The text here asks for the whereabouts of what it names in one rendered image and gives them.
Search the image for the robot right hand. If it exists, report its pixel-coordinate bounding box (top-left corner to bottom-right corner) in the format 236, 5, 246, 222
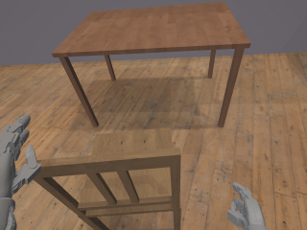
227, 182, 266, 230

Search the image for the left robot forearm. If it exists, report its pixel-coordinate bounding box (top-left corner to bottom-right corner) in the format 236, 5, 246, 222
0, 197, 17, 230

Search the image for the robot left hand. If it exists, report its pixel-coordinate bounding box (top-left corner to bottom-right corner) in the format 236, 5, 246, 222
0, 114, 41, 198

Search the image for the chair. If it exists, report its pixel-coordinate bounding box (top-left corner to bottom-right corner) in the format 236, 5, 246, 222
20, 127, 181, 230

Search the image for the table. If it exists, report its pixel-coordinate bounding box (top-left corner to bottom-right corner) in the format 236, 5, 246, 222
52, 1, 251, 127

